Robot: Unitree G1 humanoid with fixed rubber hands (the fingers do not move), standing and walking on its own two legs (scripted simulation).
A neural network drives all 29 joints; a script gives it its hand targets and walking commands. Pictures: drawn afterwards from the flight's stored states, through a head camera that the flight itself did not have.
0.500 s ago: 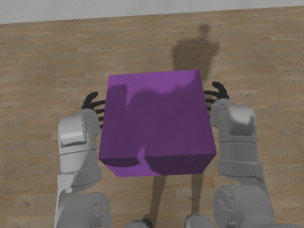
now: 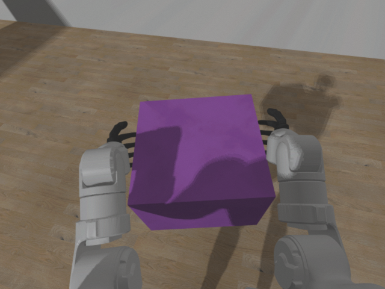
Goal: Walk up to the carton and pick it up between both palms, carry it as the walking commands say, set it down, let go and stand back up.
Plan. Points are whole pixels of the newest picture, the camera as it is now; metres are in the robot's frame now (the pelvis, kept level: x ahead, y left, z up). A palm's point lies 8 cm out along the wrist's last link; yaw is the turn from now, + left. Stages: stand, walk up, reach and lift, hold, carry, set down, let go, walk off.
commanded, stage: carry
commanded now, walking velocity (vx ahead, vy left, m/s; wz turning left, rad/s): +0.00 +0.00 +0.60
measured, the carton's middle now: (199, 164) +0.38 -0.01 +0.03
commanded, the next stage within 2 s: none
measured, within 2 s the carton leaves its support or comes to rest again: neither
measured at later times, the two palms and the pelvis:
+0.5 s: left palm (50, 239) +0.21 +0.22 +0.13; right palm (246, 169) +0.30 -0.09 +0.13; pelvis -0.10 -0.02 +0.00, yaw +19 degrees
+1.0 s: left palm out of the picture +0.02 +0.26 +0.12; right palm (197, 234) +0.20 +0.01 +0.12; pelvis -0.20 -0.06 +0.01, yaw +38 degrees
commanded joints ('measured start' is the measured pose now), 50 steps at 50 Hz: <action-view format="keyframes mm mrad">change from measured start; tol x32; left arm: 1 -843 -1125 -655 -111 -525 -44 -279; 50 -674 -1018 -612 -125 -452 -30 -263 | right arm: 1 -733 1078 600 -98 468 24 441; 50 -612 1082 661 -37 521 58 441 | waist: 1 25 135 -542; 23 46 -273 -440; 27 27 265 -502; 37 24 223 -599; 41 48 -368 -524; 50 62 -212 -477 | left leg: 1 496 300 -362 -124 617 95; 10 237 133 -236 -197 123 -59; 14 -165 51 -77 480 -257 -69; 21 -6 10 60 163 -167 -75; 25 311 101 -61 -179 206 -44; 27 554 407 -462 -43 1125 133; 38 427 202 -260 -104 343 16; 41 -164 -1 -20 331 -306 -79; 50 -29 -1 74 87 -155 -74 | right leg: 1 -57 31 65 6 48 12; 11 562 -27 179 -637 181 -68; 19 471 -195 10 -418 846 -157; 24 405 -181 -63 -255 742 -77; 27 -134 -9 -30 70 -127 49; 37 137 112 -1 -282 98 15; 41 534 -362 385 -547 750 -225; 50 548 -252 3 -373 934 -157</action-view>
